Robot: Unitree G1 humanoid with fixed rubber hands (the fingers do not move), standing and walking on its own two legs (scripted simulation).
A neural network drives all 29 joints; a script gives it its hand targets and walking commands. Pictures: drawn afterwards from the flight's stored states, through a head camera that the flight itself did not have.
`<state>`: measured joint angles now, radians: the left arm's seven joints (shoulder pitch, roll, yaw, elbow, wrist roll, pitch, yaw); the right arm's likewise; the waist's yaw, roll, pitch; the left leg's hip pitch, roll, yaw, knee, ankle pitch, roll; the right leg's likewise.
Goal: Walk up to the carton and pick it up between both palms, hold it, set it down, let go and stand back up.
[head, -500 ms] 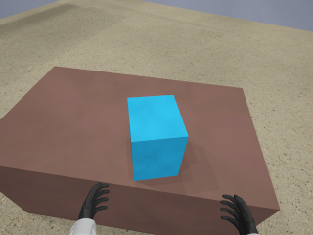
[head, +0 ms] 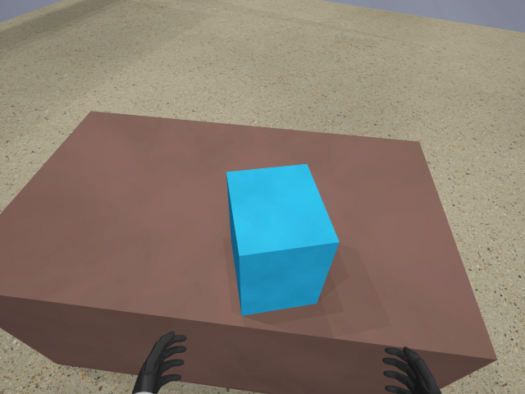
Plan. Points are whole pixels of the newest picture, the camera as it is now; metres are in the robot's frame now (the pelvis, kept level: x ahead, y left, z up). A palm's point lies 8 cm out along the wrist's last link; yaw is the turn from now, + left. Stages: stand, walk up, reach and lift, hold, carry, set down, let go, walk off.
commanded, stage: set down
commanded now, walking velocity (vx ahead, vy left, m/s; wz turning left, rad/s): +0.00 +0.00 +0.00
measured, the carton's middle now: (273, 241) +0.42 +0.01 -0.07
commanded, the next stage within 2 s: let go in 0.02 s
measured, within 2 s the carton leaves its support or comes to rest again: neither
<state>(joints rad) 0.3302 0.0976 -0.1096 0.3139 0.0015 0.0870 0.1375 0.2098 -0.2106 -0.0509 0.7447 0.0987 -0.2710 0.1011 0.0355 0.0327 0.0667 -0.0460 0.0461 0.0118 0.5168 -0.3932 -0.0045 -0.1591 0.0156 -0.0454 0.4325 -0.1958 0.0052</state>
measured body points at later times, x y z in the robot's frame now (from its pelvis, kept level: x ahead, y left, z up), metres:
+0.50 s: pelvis +0.00 -0.02 +0.00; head -0.02 -0.01 +0.45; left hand +0.14 +0.19 -0.08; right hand +0.15 -0.24 -0.09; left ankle -0.07 +0.11 -0.74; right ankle +0.03 -0.13 -0.74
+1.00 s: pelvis -0.02 -0.03 +0.00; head -0.04 -0.03 +0.45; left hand +0.02 +0.27 -0.13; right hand +0.02 -0.32 -0.13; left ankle -0.07 +0.11 -0.74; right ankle +0.03 -0.13 -0.74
